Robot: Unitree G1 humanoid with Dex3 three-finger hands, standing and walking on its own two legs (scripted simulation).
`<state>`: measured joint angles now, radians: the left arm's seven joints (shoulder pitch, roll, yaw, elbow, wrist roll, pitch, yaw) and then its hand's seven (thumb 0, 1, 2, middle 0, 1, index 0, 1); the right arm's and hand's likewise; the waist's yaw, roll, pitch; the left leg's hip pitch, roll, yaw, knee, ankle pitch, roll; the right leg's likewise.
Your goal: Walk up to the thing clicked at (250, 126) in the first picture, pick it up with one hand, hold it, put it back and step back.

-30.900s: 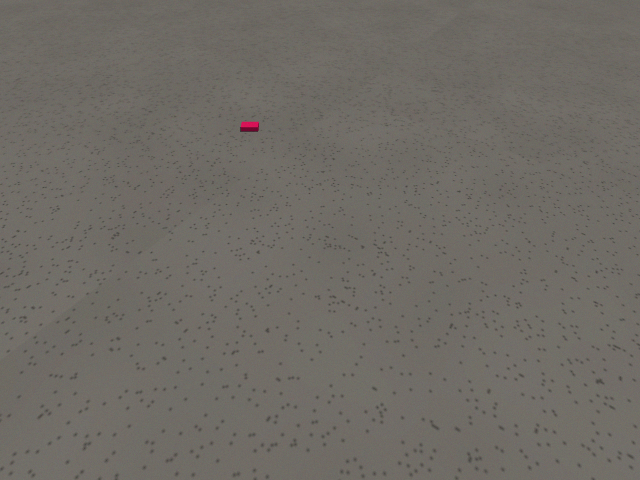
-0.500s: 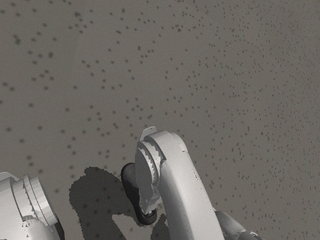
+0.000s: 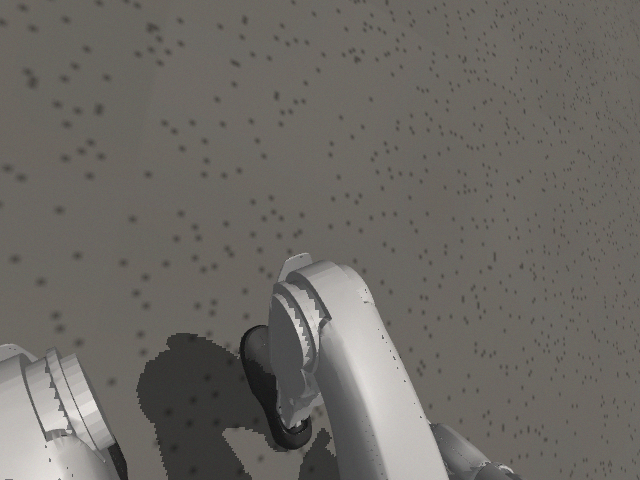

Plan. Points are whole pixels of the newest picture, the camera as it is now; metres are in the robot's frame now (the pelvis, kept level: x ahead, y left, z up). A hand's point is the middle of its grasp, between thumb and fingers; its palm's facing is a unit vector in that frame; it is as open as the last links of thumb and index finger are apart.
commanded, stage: open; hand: left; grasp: from above
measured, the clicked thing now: out of the picture +0.44 +0.37 -0.29
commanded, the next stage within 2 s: withdraw in 0.18 s
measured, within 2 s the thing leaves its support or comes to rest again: neither
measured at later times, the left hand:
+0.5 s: hand out of the picture +0.45 +0.36 -0.23, palm faces -0.38 -0.16 -0.91, open 14.0 cm
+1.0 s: hand out of the picture +0.42 +0.37 -0.09, palm faces -0.50 -0.14 -0.86, open 13.9 cm
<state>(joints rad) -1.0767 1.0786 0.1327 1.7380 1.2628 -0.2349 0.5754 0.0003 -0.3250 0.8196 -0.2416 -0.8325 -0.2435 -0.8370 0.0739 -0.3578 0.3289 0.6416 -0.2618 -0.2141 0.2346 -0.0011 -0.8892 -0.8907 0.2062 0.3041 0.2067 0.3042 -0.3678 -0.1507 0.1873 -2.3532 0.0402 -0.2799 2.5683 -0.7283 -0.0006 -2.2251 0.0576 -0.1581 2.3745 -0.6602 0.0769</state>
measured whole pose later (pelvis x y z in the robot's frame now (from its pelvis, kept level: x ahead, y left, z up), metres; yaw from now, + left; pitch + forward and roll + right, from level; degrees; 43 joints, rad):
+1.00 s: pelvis -0.01 -0.01 +0.04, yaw +6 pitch +32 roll -10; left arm -1.02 0.86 0.02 1.37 1.17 -0.20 0.14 0.00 -0.49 1.00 -0.10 -1.00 -0.10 -1.01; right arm 0.14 -0.32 0.14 0.63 -0.11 -0.01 0.14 0.00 -0.90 -0.89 0.21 0.30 0.21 0.30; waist -0.25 0.00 -0.01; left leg -2.28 0.03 -0.16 2.37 -0.65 0.01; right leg -2.18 0.01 -0.08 2.26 -0.64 0.05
